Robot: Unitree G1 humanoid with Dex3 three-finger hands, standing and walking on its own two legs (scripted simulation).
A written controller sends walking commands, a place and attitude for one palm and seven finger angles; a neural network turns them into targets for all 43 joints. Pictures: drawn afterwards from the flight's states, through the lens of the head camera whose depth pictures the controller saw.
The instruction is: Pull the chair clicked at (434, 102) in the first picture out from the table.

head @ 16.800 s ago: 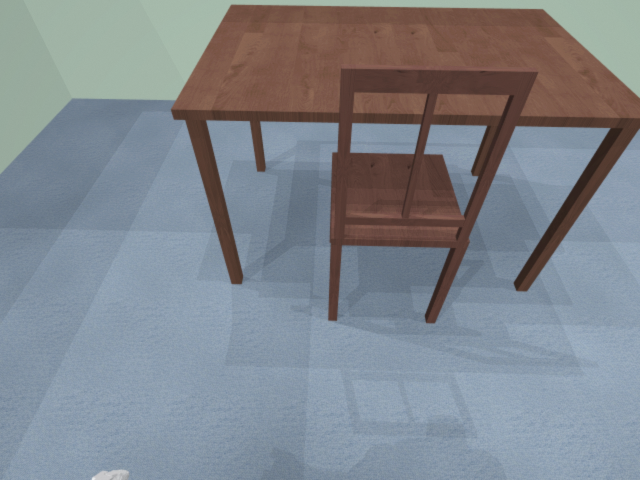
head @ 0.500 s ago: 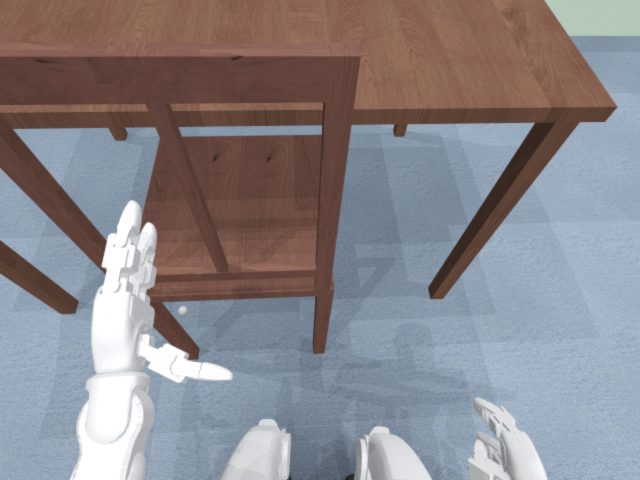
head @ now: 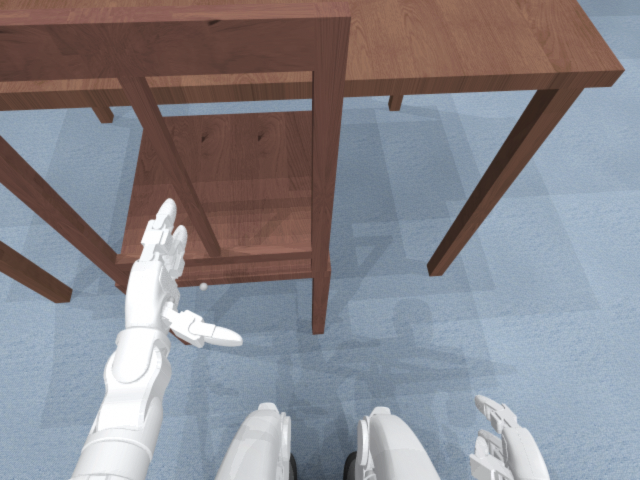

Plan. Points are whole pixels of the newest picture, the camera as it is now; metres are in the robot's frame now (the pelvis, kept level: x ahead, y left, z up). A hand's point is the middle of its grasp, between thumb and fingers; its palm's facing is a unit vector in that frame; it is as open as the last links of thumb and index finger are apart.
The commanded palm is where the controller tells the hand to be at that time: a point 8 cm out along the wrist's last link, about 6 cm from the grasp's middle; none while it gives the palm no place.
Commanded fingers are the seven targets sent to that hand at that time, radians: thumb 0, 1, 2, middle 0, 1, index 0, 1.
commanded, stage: push the fingers through the gap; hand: left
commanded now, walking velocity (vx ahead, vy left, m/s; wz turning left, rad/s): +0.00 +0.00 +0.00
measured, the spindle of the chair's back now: (185, 190) +0.45 +0.18 +0.05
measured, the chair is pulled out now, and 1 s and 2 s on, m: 0.00 0.00 0.00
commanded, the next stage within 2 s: hook a spindle and tug to test in 1.18 s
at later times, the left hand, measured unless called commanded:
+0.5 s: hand (192, 230) +0.40 +0.17 +0.04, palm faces +0.13 -0.99 -0.03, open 16.9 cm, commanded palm +0.37 +0.22 +0.03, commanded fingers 0.00 -0.50 0.30 -0.06 -0.08 -0.06 -0.08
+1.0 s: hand (198, 223) +0.42 +0.17 +0.02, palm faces +0.10 -1.00 -0.01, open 16.9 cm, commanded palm +0.39 +0.22 +0.03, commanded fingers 0.00 -0.50 0.30 -0.06 -0.08 -0.06 -0.08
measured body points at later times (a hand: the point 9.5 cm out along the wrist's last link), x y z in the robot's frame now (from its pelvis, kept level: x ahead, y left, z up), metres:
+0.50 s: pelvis +0.00 +0.00 +0.00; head +0.12 +0.02 +0.44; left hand +0.39 +0.22 +0.04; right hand +0.13 -0.26 -0.11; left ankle +0.03 +0.09 -0.62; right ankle +0.03 -0.10 -0.62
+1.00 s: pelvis +0.00 +0.01 +0.01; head +0.13 +0.02 +0.44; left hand +0.41 +0.22 +0.02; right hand +0.09 -0.25 -0.11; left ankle +0.03 +0.09 -0.62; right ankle +0.03 -0.10 -0.62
